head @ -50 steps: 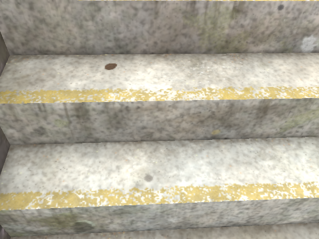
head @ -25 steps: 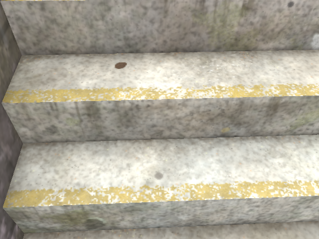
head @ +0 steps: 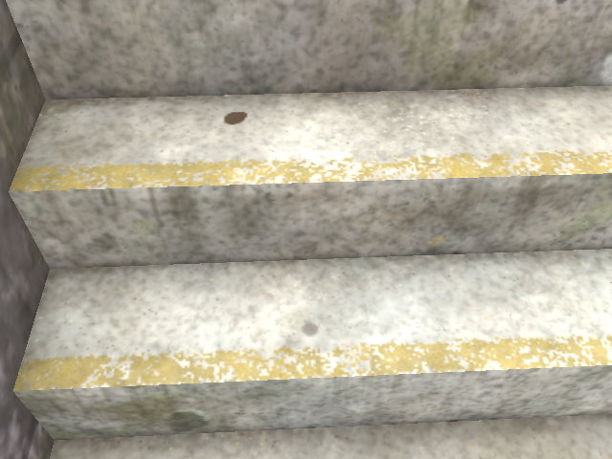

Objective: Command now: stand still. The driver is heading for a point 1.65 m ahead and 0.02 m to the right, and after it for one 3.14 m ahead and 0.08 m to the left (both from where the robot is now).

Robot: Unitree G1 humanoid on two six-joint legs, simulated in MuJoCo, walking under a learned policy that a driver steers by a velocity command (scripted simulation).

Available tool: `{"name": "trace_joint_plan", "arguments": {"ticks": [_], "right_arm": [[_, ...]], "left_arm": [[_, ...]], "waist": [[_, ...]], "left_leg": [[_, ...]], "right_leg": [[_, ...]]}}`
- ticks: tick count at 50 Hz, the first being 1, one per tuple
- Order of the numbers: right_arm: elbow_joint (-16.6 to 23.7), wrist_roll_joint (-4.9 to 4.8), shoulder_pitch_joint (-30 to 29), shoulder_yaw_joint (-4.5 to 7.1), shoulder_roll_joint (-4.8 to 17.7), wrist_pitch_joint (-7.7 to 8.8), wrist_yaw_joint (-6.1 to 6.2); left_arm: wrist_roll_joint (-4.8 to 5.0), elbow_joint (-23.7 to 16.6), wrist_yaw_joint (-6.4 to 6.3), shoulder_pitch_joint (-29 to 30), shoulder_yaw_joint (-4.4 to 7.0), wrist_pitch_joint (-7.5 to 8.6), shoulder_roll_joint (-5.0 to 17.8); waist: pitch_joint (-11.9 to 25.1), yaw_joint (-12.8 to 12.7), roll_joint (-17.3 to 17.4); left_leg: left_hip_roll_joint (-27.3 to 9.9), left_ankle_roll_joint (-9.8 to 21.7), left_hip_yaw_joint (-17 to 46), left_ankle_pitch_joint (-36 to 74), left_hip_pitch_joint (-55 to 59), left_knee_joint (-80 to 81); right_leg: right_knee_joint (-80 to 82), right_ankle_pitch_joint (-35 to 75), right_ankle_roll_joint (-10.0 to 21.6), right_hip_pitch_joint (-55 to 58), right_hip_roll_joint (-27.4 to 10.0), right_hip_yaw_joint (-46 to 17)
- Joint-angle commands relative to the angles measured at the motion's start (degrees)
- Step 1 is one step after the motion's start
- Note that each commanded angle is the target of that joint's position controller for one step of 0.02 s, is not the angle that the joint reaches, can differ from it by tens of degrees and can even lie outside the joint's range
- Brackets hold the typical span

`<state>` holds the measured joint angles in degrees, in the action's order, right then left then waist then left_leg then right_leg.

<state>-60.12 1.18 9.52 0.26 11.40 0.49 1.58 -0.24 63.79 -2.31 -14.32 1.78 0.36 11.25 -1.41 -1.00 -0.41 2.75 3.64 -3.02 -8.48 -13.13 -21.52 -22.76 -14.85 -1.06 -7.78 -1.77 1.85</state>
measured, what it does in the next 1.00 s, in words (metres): stands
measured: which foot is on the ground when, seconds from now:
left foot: down 0.00-1.00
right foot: down 0.00-1.00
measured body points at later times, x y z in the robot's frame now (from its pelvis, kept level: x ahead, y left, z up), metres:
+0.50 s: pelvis +0.01 +0.01 +0.00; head +0.02 +0.01 +0.45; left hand +0.02 +0.26 -0.16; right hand +0.08 -0.23 -0.15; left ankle +0.03 +0.08 -0.74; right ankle -0.03 -0.13 -0.74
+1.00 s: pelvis +0.01 +0.01 +0.00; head +0.02 +0.02 +0.45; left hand +0.02 +0.26 -0.16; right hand +0.08 -0.23 -0.14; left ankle +0.03 +0.08 -0.74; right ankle -0.03 -0.13 -0.74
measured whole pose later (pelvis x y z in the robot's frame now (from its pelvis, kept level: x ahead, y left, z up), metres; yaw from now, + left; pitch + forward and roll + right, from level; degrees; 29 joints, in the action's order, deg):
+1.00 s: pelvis +0.01 +0.01 +0.00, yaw -1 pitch +0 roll +0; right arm -54.8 1.1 12.2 0.6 11.1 0.4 1.8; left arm 0.2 64.0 -2.5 -14.6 2.9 0.7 11.5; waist -1.4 -1.0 -0.8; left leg 4.2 4.6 -3.4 -8.7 -12.1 -20.5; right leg -23.0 -15.6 -2.3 -7.5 -3.1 0.4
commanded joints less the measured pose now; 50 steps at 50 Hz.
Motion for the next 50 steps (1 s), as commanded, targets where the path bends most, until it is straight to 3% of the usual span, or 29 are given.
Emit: {"name": "trace_joint_plan", "arguments": {"ticks": [1, 50], "right_arm": [[2.40, -0.03, 0.56, 0.84, 5.70, 0.49, 0.22], [7.77, -0.11, 4.02, 1.37, 4.88, 0.45, 0.40]], "left_arm": [[0.07, -1.00, -0.18, -2.55, 0.98, 0.43, 5.52], [0.46, -0.69, -0.27, -3.71, 1.98, 0.70, 5.74]], "waist": [[0.35, 0.10, 0.31], [0.33, -0.11, -0.04]], "left_leg": [[-6.33, 0.02, 7.61, 1.27, 4.65, 4.28], [-6.71, 0.57, 8.89, 5.35, 6.87, 4.69]], "right_leg": [[4.39, 2.33, 1.15, -5.80, -3.17, -3.24], [3.61, 3.10, 0.26, -5.90, -3.91, -4.25]]}}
